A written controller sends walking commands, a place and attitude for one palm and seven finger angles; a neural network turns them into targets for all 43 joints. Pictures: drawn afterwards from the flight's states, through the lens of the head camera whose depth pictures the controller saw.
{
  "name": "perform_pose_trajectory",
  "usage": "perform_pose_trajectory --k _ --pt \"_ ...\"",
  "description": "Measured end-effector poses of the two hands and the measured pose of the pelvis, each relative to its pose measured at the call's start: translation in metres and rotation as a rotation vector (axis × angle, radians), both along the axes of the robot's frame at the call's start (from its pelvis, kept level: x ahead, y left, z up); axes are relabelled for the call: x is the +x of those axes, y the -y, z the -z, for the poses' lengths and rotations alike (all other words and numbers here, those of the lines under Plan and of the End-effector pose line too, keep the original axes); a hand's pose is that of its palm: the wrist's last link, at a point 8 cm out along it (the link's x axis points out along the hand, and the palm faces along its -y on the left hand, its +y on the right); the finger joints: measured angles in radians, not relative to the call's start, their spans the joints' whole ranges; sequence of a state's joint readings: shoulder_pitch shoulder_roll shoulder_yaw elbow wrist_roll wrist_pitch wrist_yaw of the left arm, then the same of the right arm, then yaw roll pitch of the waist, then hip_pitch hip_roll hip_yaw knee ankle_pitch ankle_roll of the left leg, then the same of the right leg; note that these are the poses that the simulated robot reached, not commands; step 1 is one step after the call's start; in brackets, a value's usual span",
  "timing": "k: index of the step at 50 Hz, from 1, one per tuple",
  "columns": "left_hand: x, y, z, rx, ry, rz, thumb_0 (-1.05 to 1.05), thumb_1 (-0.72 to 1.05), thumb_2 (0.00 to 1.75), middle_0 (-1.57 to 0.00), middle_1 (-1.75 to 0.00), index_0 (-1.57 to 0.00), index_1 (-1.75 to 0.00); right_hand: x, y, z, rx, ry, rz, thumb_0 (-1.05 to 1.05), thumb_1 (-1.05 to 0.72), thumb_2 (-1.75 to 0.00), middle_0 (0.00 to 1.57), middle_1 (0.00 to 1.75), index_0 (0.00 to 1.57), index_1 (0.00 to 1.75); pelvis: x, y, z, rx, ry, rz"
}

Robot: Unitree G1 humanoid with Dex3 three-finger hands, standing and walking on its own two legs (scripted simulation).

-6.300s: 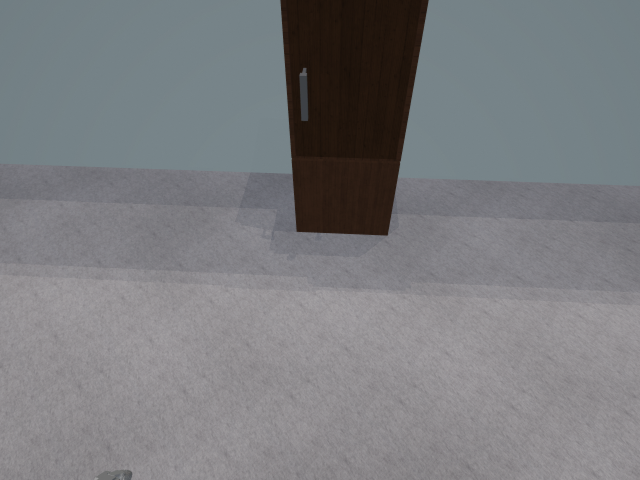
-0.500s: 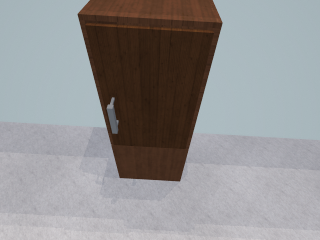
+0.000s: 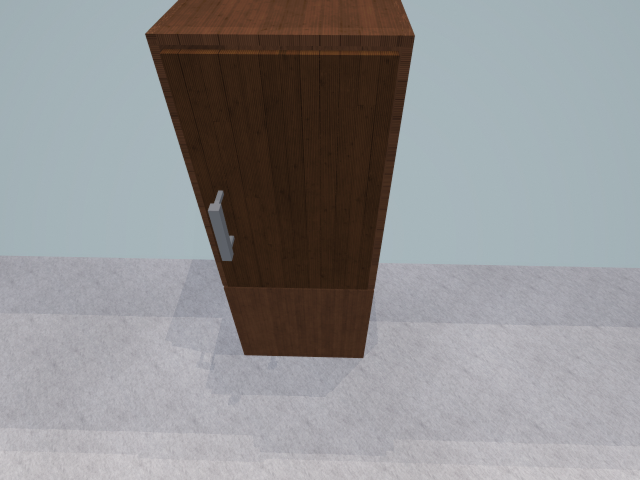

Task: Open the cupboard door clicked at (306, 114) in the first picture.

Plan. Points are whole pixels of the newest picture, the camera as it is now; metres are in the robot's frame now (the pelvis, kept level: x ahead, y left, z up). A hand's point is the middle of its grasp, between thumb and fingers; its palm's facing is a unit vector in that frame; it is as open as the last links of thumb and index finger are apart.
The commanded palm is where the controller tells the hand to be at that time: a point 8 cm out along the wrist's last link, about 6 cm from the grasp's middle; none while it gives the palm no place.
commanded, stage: look again from close up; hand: left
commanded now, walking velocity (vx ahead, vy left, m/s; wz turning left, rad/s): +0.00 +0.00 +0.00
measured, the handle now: (223, 226) +0.61 +0.24 -0.09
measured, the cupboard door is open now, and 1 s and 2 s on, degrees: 0 0 0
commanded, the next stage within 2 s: shuffle to correct the standing spot in 0.04 s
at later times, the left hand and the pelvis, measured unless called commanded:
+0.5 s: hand out of the picture -0.02 +0.17 -0.18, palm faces +0.07 -0.99 -0.14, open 7.4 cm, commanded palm none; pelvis +0.02 +0.01 -0.01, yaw +0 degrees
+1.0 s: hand out of the picture +0.09 +0.23 -0.18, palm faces +0.05 -0.98 -0.18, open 7.4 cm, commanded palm none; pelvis +0.09 +0.05 +0.00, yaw -1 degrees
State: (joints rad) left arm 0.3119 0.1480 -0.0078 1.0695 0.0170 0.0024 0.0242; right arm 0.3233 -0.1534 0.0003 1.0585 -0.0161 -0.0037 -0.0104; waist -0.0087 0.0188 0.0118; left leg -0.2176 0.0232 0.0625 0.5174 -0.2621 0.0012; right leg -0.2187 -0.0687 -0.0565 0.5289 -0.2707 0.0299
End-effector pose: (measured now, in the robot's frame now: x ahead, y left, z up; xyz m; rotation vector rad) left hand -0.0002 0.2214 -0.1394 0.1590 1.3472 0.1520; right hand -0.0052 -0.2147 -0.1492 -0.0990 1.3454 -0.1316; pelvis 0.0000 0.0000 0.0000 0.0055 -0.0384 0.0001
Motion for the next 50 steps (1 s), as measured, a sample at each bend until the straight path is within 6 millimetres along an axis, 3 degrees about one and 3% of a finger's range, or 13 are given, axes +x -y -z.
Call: perform_pose_trajectory --k 12,20,24,29,32,37,41,45,50 --pt "-0.027 0.026 0.007 -0.054 -0.038 -0.033 0.0 0.9 0.9 -0.2 -0.3 -0.2 -0.3 -0.02 0.008 -0.003 -0.007 -0.045 0.003 0.01 -0.91 -0.9 0.2 0.3 0.2 0.3 -0.006 0.01 -0.001 -0.005 0.001 -0.002" --pt "-0.035 0.018 0.017 -0.077 -0.079 -0.08 0.0 0.9 0.9 -0.2 -0.3 -0.2 -0.3 -0.023 0.004 -0.004 -0.033 -0.085 0.007 0.01 -0.91 -0.9 0.2 0.3 0.2 0.3 0.007 0.001 0.005 -0.012 -0.01 -0.006" --pt "-0.026 0.006 0.017 -0.07 -0.101 -0.073 0.01 0.9 0.9 -0.2 -0.3 -0.2 -0.3 -0.021 -0.004 -0.005 -0.036 -0.091 0.024 0.01 -0.91 -0.9 0.2 0.3 0.2 0.3 0.02 -0.006 0.006 -0.006 -0.022 -0.002" --pt "0.004 -0.001 0.012 -0.04 -0.052 -0.066 0.01 0.91 0.9 -0.2 -0.3 -0.2 -0.3 -0.013 -0.014 0.001 -0.001 -0.121 0.027 0.0 -0.91 -0.9 0.2 0.3 0.2 0.3 0.037 -0.006 0.008 -0.001 -0.03 -0.006" --pt "0.017 -0.004 0.008 -0.031 -0.001 -0.107 0.01 0.91 0.9 -0.2 -0.3 -0.2 -0.3 0.008 -0.018 0.002 0.011 -0.139 -0.018 0.01 -0.91 -0.9 0.2 0.3 0.2 0.3 0.048 -0.011 0.007 -0.009 -0.032 -0.037" --pt "0.018 -0.013 0.006 -0.046 -0.04 -0.139 0.0 0.9 0.9 -0.2 -0.3 -0.2 -0.3 0.079 -0.025 -0.006 -0.02 -0.042 -0.072 0.02 -0.92 -0.9 0.2 0.3 0.2 0.3 0.068 -0.029 0.001 -0.001 -0.032 -0.049" --pt "0.021 -0.03 0.022 -0.069 -0.124 -0.13 0.0 0.9 0.9 -0.2 -0.3 -0.2 -0.3 0.126 -0.025 -0.005 -0.089 0.075 -0.075 0.03 -0.94 -0.9 0.2 0.3 0.2 0.3 0.085 -0.05 0.014 -0.018 -0.03 -0.029" --pt "0.042 -0.044 0.022 -0.053 -0.149 -0.093 0.01 0.9 0.9 -0.2 -0.3 -0.2 -0.3 0.152 -0.036 -0.011 -0.102 0.121 -0.066 0.02 -0.93 -0.9 0.2 0.3 0.2 0.3 0.093 -0.055 0.01 0.005 -0.031 -0.005" --pt "0.082 -0.053 0.009 -0.02 -0.075 -0.049 0.01 0.91 0.9 -0.2 -0.3 -0.2 -0.3 0.167 -0.045 -0.012 -0.07 0.144 -0.04 0.01 -0.93 -0.9 0.2 0.3 0.2 0.3 0.092 -0.053 0.002 0.003 -0.036 0.01"
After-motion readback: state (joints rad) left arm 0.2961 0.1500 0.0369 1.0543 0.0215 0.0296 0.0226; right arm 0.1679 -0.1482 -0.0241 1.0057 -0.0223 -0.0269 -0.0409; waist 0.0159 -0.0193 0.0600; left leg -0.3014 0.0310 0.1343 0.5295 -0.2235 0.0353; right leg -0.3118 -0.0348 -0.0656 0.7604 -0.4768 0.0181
